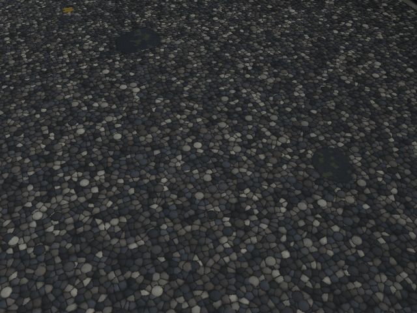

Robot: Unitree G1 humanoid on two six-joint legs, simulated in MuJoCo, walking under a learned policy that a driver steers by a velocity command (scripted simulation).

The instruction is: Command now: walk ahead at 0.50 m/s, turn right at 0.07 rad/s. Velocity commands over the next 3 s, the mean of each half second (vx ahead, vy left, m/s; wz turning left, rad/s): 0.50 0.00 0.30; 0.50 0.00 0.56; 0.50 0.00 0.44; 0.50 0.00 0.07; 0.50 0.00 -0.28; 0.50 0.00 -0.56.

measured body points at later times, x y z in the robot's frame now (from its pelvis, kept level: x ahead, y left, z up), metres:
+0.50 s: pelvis +0.24 -0.04 +0.01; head +0.26 -0.04 +0.45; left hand +0.28 +0.25 -0.10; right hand +0.42 -0.29 -0.11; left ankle +0.24 +0.12 -0.66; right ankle +0.25 -0.15 -0.74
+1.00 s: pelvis +0.47 +0.11 +0.00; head +0.49 +0.14 +0.45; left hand +0.47 +0.43 -0.10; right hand +0.70 -0.08 -0.10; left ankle +0.46 +0.18 -0.74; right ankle +0.59 -0.03 -0.66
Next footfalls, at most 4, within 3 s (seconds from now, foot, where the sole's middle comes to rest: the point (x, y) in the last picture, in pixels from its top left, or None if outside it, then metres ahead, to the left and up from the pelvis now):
0.28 right None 0.29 -0.14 -0.78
0.78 left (147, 312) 0.49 0.20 -0.78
1.28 right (159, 216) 0.84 0.18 -0.78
1.80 left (58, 211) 0.86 0.55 -0.78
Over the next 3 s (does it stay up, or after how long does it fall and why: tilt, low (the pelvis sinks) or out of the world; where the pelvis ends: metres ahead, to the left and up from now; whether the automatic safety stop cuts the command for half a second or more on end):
stays up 1.39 0.79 0.00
